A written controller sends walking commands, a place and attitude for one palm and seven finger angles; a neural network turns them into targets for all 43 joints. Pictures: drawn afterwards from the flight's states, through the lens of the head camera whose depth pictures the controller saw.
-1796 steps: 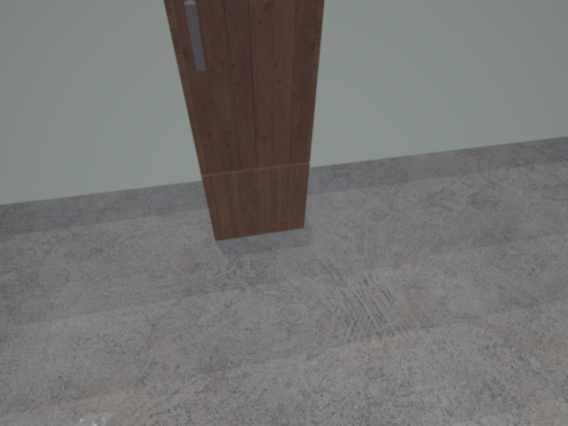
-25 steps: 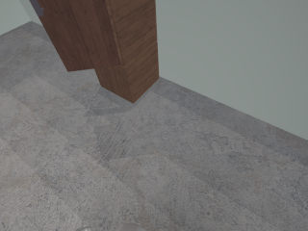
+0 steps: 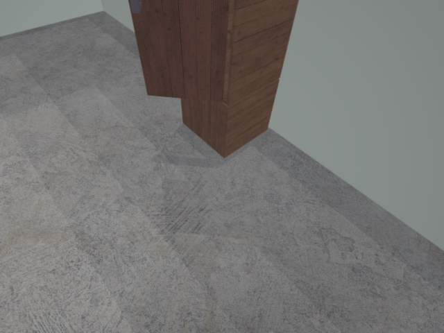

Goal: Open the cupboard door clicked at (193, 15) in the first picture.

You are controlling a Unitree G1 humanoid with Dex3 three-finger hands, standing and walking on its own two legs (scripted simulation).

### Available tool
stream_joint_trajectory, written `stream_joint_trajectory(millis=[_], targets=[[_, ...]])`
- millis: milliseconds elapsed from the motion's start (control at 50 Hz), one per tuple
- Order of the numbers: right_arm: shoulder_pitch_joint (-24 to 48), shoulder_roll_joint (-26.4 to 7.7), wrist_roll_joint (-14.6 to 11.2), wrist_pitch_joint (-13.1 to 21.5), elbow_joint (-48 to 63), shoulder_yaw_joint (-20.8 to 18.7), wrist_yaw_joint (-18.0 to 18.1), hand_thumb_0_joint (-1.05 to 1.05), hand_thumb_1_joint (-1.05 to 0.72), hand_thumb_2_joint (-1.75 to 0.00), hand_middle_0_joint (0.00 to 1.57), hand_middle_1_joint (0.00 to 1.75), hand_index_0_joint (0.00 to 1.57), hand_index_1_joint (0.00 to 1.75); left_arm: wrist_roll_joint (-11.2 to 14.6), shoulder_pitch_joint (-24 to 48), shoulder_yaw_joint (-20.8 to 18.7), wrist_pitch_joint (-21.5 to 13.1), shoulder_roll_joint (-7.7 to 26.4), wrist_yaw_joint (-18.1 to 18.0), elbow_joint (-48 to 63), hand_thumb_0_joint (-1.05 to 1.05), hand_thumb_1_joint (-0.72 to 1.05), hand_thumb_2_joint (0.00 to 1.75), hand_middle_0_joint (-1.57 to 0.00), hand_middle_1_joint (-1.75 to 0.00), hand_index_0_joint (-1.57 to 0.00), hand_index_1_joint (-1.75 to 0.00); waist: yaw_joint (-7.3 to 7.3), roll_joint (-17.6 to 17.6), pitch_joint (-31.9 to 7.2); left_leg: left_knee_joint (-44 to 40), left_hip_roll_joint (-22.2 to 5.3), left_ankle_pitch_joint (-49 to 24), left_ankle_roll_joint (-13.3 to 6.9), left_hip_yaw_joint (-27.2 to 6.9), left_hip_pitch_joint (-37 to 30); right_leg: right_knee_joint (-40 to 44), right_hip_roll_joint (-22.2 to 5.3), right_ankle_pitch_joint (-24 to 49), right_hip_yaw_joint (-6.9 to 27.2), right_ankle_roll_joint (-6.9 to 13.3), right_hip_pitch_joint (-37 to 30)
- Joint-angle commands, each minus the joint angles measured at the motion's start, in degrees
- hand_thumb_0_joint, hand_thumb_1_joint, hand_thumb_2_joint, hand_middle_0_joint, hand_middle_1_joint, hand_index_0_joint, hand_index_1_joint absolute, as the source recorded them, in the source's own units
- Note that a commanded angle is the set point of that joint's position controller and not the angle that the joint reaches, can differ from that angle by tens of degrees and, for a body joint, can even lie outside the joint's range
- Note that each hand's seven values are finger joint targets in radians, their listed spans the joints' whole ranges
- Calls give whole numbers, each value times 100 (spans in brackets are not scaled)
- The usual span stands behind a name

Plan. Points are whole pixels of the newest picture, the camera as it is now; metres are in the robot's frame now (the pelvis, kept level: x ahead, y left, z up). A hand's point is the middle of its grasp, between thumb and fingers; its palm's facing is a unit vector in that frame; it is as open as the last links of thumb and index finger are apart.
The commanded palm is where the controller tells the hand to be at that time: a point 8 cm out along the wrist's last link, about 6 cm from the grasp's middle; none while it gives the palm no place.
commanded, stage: take the last steps up to it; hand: left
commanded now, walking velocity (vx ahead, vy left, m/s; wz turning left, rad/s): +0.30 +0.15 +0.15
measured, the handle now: out of the picture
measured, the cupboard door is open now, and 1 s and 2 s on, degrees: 43 43 43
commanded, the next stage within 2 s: come to a stop and stand still in 1.18 s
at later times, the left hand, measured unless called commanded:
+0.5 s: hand (154, 277) +0.25 +0.17 -0.15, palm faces +0.17 -0.96 -0.23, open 7.1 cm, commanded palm none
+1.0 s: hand (124, 242) +0.33 +0.27 -0.18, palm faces +0.18 -0.97 -0.17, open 7.3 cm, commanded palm none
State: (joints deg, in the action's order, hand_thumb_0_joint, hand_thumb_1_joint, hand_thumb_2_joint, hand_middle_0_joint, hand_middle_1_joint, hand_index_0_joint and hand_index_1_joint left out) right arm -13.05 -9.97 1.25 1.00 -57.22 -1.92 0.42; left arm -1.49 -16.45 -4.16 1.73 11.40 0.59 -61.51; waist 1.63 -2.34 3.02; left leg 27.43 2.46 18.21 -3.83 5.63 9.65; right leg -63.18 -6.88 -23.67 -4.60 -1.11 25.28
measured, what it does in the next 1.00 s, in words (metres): walks ahead: right foot, then left foot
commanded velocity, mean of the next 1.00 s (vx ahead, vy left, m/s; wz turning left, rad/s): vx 0.30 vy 0.14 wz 0.02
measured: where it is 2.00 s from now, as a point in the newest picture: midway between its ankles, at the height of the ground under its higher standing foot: (196, 255)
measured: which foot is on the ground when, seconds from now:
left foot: down 0.00-0.34, up 0.36-0.82, down 0.84-1.00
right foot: up 0.00-0.32, down 0.34-0.84, up 0.86-1.00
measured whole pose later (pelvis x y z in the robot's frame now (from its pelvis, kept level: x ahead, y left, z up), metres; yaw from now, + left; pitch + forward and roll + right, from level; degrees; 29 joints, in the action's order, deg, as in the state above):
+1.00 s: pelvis +0.37 +0.10 +0.00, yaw +5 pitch +1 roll +1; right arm -9.5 -8.9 1.2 3.7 -57.2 -2.6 1.1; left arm -1.2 -17.1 -3.3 -0.8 8.4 -0.3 -63.9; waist 2.6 -1.9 4.5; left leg 29.0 0.5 14.2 -3.5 10.2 15.6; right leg -70.1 -6.8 -23.0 -3.1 0.8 26.1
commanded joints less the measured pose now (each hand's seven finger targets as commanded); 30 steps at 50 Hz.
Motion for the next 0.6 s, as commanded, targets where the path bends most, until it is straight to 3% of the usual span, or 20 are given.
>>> stream_joint_trajectory(millis=[0,60,120,180,220,240,260,280,300,320,340,360,380,400,420,440,480,580], targets=[[-748,-734,-18,196,-9,-108,94,0,-90,-90,20,30,20,30,-16,323,-44,-251,284,28,498,0,90,90,-20,-30,-20,-30,-147,681,95,-1639,-1470,-1943,-714,-1378,-738,-252,-98,719,150,-58,1217],[-992,-716,-28,215,-152,-105,90,0,-90,-90,20,30,20,30,-5,533,-18,-263,258,18,575,0,90,90,-20,-30,-20,-30,-172,692,138,-1628,-1461,-2347,-801,-1251,-954,222,-99,830,67,-110,1340],[-1244,-645,-4,207,-297,-92,90,0,-90,-90,20,30,20,30,18,1024,21,-266,139,28,762,0,90,90,-20,-30,-20,-30,-266,633,341,-1662,-1477,-2309,-842,-1185,-848,1040,-82,895,-12,-94,1213],[-1389,-631,29,199,-436,-89,86,0,-90,-90,20,30,20,30,26,1336,39,-297,96,42,911,0,90,90,-20,-30,-20,-30,-323,689,453,-1575,-1490,-2305,-837,-1159,-748,1762,17,891,-105,-11,859],[-1464,-656,48,195,-541,-85,86,0,-90,-90,20,30,20,30,24,1376,41,-326,61,41,974,0,90,90,-20,-30,-20,-30,-304,649,467,-1404,-1432,-2684,-774,-1115,-687,2138,190,801,-233,87,420],[-1435,-677,44,191,-582,-91,87,0,-90,-90,20,30,20,30,25,1208,24,-341,70,31,942,0,90,90,-20,-30,-20,-30,-198,649,407,-1224,-1385,-3070,-720,-1044,-649,2312,294,772,-302,156,93],[-1364,-713,28,189,-597,-94,81,0,-90,-90,20,30,20,30,24,784,-4,-380,178,16,850,0,90,90,-20,-30,-20,-30,14,503,248,-757,-1317,-3599,-629,-952,-515,2559,421,838,-364,216,-510],[-1270,-711,-9,204,-586,-106,86,0,-90,-90,20,30,20,30,13,62,-64,-436,284,-4,635,0,90,90,-20,-30,-20,-30,349,310,-80,95,-1116,-3779,-456,-826,-130,3076,432,1121,-338,281,-1649],[-1180,-679,-81,244,-509,-118,53,0,-90,-90,20,30,20,30,-14,-959,-178,-510,644,-49,372,0,90,90,-20,-30,-20,-30,766,-184,-649,1425,-699,-2999,-200,-496,762,3476,-265,1117,446,567,-3224],[-1386,-416,-139,296,-345,-111,33,0,-90,-90,20,30,20,30,-24,-1665,-326,-507,1217,-125,173,0,90,90,-20,-30,-20,-30,834,-1617,-1303,3400,230,570,142,-261,2188,4319,-2063,1368,3180,1290,-4469],[-1222,-595,-67,203,-359,-171,26,0,-90,-90,20,30,20,30,77,-1369,-356,-519,1299,-133,188,0,90,90,-20,-30,-20,-30,618,-1698,-1152,4741,-1,1300,176,-815,2504,4955,-2547,874,3987,1441,-3789],[-837,-575,-36,135,-307,-228,6,0,-90,-90,20,30,20,30,88,-670,-282,-460,933,-185,365,0,90,90,-20,-30,-20,-30,431,-668,-371,5052,-358,714,197,-1024,2733,5134,-2394,104,3362,1279,-2830],[-467,-309,-23,90,-291,-181,-29,0,-90,-90,20,30,20,30,72,-256,-171,-493,557,-198,435,0,90,90,-20,-30,-20,-30,248,-40,202,4867,-653,110,225,-1057,2708,5167,-2033,157,2489,1020,-1882],[-521,-101,2,4,-358,-154,-69,0,-90,-90,20,30,20,30,52,-67,-59,-554,285,-181,422,0,90,90,-20,-30,-20,-30,42,-53,389,4630,-746,-269,298,-967,2423,5259,-1688,471,1667,741,-1213],[-761,15,23,-61,-451,-127,-99,0,-90,-90,20,30,20,30,39,2,-11,-603,149,-166,387,0,90,90,-20,-30,-20,-30,-94,-378,304,4401,-779,-480,372,-854,2243,5317,-1474,833,1094,606,-1038],[-894,36,32,-110,-514,-129,-113,0,-90,-90,20,30,20,30,30,-24,14,-630,93,-155,347,0,90,90,-20,-30,-20,-30,-167,-544,246,4174,-794,-593,449,-743,2167,5361,-1314,1090,757,548,-990],[-960,111,55,-138,-577,-166,-138,0,-90,-90,20,30,20,30,11,-230,-25,-692,11,-146,258,0,90,90,-20,-30,-20,-30,-202,-454,70,3818,-815,-847,561,-574,2286,5312,-1132,1776,341,499,-1290],[-207,21,24,-112,-261,-140,-219,0,-90,-90,20,30,20,30,22,-489,16,-764,301,-107,38,0,90,90,-20,-30,-20,-30,-105,-487,86,2718,-860,-1078,678,-281,2643,5107,-1105,3268,-154,580,-1978]])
